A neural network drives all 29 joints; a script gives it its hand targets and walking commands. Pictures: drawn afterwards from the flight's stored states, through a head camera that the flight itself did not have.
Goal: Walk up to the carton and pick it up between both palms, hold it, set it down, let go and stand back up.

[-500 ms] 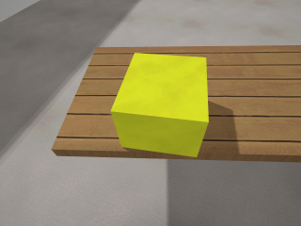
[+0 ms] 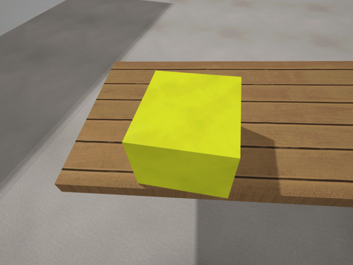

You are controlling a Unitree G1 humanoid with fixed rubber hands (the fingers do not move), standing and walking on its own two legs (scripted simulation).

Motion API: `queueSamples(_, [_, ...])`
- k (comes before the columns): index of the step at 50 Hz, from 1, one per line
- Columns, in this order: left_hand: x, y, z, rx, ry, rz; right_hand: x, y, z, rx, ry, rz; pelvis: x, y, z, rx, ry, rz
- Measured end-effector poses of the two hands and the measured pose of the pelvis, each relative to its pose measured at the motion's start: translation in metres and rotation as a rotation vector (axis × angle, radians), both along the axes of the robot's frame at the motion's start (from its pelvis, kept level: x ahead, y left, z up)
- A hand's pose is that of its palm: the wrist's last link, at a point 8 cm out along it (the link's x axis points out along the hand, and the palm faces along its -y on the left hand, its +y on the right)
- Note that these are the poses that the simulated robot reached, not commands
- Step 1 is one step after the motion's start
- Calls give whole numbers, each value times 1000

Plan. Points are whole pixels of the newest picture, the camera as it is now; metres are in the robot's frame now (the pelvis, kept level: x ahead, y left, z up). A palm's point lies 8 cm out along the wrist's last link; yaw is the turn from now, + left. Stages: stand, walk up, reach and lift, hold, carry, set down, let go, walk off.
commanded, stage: walk up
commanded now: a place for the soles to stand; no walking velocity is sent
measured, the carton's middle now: (189, 130) +0.48 -0.01 +0.01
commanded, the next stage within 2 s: reach and lift in 0.84 s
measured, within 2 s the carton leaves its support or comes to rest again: neither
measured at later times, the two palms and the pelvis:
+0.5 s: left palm out of the picture +0.07 +0.33 -0.10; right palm out of the picture +0.10 -0.30 -0.09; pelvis +0.01 +0.01 +0.00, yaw +0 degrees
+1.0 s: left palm out of the picture +0.15 +0.30 -0.09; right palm out of the picture +0.13 -0.30 -0.10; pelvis +0.00 +0.01 +0.00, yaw +0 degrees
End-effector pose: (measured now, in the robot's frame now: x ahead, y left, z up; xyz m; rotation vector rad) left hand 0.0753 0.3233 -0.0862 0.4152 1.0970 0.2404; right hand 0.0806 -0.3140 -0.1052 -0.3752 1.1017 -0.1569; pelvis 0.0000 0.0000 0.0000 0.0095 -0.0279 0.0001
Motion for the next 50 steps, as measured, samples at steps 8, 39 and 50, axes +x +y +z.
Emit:
queueSamples(8, [-8, 6, 1, -7, 26, 17, 0, 6, 5, -4, 0, 2, -1, 7, 5, -5, 1, 5])
queueSamples(39, [5, 6, -9, -35, 56, 39, 17, 9, 12, -18, -17, 6, 11, 9, 5, -9, 10, 1])
queueSamples(50, [70, -19, -1, -30, 65, 16, 47, 11, 5, 12, -129, 92, 4, 6, -4, -4, -32, 0])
